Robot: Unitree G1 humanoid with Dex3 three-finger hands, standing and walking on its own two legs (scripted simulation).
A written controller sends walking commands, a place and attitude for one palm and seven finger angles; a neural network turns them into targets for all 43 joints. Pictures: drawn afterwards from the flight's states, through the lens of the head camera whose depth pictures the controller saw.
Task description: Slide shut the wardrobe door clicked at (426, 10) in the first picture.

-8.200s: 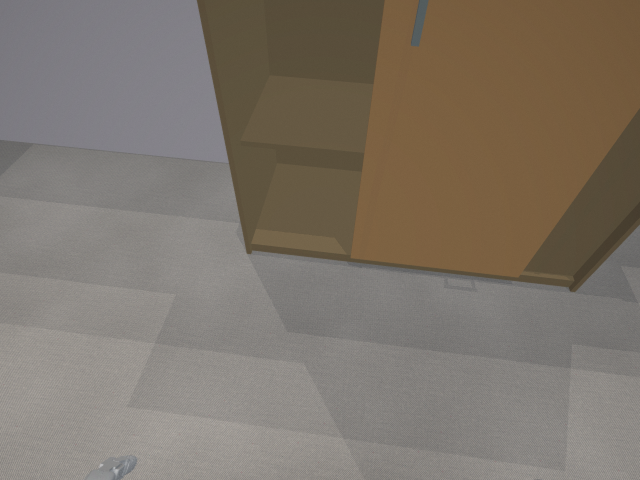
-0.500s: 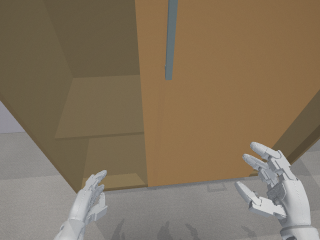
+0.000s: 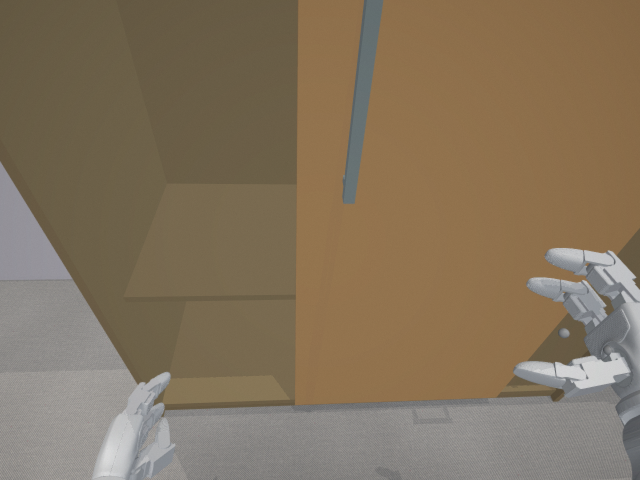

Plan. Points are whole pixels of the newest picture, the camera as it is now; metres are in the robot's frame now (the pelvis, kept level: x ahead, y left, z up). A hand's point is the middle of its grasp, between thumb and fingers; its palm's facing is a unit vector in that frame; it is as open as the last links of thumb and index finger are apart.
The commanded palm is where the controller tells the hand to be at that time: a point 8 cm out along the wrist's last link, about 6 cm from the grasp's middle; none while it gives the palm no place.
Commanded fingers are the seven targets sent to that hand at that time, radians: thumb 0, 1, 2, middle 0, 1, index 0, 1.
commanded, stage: raise the hand with hooked fingers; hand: right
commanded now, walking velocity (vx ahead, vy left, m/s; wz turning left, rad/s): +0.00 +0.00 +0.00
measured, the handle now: (359, 88) +0.50 -0.03 +0.28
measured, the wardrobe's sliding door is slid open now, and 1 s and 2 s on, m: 0.40 0.40 0.40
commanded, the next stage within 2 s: move the hooked fingers beside the handle in 0.98 s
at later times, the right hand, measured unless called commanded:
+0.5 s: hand out of the picture +0.27 -0.28 +0.26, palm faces +0.08 +0.99 -0.14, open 13.9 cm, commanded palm +0.24 -0.31 +0.25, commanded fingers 0.00 0.50 -0.30 0.30 1.20 0.30 1.20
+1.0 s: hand out of the picture +0.27 -0.27 +0.26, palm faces +0.07 +0.99 -0.13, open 14.0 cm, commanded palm +0.23 -0.31 +0.25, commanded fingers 0.00 0.50 -0.30 0.30 1.20 0.30 1.20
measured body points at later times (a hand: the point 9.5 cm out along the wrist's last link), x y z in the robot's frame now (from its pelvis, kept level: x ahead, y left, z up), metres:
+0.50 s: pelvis +0.00 +0.01 +0.01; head -0.04 +0.04 +0.46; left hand +0.21 +0.22 -0.06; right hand +0.26 -0.33 +0.27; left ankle +0.02 +0.10 -0.73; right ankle -0.01 -0.10 -0.73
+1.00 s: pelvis -0.01 +0.01 +0.01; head -0.04 +0.04 +0.46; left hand +0.20 +0.23 -0.06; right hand +0.26 -0.33 +0.27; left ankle +0.02 +0.10 -0.73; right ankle -0.01 -0.10 -0.73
